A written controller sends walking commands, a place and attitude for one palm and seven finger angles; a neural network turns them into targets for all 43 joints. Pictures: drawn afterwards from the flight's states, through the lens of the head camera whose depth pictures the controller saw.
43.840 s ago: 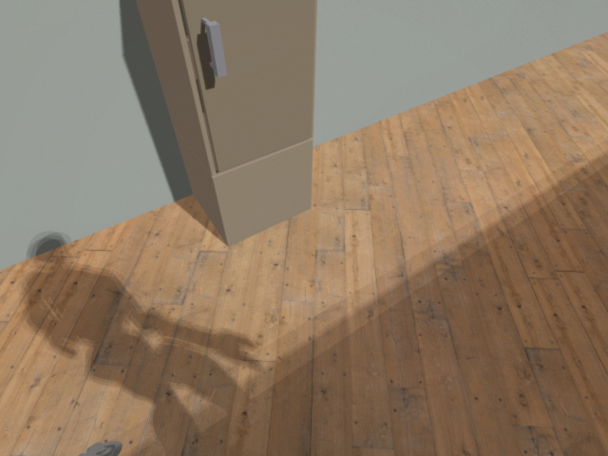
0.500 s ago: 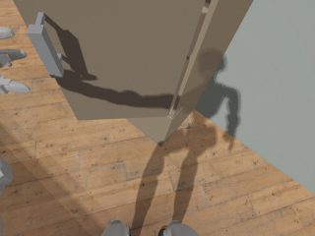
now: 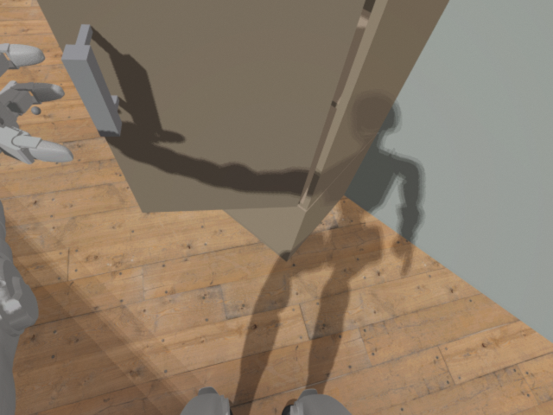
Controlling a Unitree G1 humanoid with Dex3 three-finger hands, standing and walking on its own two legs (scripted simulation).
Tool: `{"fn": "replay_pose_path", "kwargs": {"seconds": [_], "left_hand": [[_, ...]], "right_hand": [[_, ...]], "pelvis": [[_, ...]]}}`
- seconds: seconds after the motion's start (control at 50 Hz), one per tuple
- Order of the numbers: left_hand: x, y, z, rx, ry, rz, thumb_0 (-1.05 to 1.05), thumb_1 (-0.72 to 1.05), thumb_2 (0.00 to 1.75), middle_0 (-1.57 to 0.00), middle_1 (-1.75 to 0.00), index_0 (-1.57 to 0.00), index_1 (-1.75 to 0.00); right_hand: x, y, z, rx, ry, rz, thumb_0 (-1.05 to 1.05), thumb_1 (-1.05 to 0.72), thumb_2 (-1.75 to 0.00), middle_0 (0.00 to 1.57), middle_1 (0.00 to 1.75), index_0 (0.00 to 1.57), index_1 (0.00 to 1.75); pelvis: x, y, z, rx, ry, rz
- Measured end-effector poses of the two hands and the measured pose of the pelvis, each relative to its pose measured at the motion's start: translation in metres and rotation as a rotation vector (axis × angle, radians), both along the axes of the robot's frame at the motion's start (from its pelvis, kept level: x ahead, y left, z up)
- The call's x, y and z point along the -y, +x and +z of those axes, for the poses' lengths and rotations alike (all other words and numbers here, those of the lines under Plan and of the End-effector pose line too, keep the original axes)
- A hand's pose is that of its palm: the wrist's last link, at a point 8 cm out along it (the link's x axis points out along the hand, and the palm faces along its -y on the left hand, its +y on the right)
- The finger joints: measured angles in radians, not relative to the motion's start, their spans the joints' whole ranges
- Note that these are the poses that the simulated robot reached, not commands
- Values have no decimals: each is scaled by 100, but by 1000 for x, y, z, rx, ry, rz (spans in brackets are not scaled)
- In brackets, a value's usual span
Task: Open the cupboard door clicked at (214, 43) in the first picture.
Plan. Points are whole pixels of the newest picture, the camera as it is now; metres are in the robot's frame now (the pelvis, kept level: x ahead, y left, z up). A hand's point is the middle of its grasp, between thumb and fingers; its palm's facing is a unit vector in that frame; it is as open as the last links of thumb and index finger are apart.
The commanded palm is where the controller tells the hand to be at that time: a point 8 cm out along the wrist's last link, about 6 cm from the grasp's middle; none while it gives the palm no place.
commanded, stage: slide the fingers in behind the handle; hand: left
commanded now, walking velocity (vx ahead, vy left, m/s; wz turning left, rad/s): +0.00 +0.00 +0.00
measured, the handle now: (98, 83) +0.55 +0.22 +0.12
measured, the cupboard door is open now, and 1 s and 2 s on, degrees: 45 45 46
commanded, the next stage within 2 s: close the thumb around the handle in 1.50 s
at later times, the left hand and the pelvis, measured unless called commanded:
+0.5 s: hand (79, 112) +0.48 +0.23 +0.12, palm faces +0.03 -1.00 +0.00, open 14.0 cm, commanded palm +0.47 +0.27 +0.12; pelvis -0.01 -0.01 +0.00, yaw +0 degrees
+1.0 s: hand (109, 110) +0.49 +0.19 +0.12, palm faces +0.05 -1.00 -0.01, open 14.0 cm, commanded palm +0.46 +0.24 +0.12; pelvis +0.00 -0.03 +0.00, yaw +1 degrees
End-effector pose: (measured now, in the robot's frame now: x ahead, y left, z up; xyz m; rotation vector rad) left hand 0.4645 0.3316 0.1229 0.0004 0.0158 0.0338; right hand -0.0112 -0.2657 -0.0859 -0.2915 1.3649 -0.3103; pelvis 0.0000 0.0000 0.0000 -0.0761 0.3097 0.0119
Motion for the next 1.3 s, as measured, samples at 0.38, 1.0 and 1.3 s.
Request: {"fn": "replay_pose_path", "kwargs": {"seconds": [0.38, 1.0, 1.3], "left_hand": [[39, -2, 0, -1, -4, -9, -1, -50, 30, -30, -120, -30, -120], [85, 2, 1, -4, 11, 20, -1, -50, 30, -30, -120, -29, -120], [86, 4, -2, -15, 6, 8, -1, -50, 30, -29, -120, -29, -120]], "right_hand": [[9, 1, -3, 47, 13, 6, 0, -90, -90, 20, 30, 20, 30], [27, 2, -9, 64, 48, -4, 0, -90, -90, 20, 30, 20, 30], [25, 16, -9, 84, 48, 16, 0, -90, -90, 20, 30, 20, 30]], "pelvis": [[8, -6, 1, 22, 12, 1], [28, -5, 3, 35, 34, 1], [26, -2, 3, 34, 32, 9]]}}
